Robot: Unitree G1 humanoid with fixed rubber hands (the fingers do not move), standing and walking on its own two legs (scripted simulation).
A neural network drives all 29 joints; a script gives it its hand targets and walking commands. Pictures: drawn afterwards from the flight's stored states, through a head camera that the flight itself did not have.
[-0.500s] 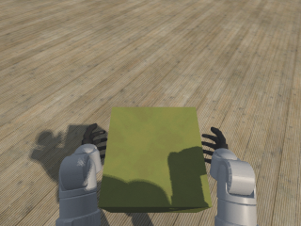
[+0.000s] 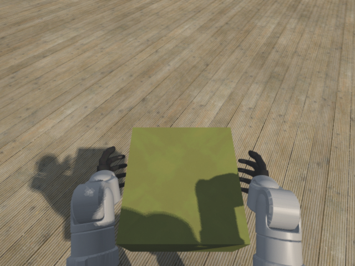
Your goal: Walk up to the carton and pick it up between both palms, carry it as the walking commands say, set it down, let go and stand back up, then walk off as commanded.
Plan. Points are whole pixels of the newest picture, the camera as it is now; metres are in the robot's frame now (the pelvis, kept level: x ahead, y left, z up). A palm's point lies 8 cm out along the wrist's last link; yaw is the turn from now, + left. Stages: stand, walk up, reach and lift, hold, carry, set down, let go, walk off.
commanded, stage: carry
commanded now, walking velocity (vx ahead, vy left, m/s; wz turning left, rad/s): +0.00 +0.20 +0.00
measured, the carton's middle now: (181, 188) +0.31 -0.01 -0.01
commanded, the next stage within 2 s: none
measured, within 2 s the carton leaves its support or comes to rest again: neither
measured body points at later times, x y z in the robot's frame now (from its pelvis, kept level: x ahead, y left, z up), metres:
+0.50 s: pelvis -0.08 +0.04 +0.00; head -0.04 +0.03 +0.45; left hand +0.23 +0.18 +0.05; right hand +0.20 -0.15 +0.04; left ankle -0.03 +0.13 -0.70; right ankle -0.06 -0.15 -0.72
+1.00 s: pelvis -0.16 +0.09 +0.00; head -0.12 +0.09 +0.45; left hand +0.15 +0.22 +0.04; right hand +0.11 -0.10 +0.05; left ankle -0.04 +0.13 -0.72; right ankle -0.19 -0.08 -0.72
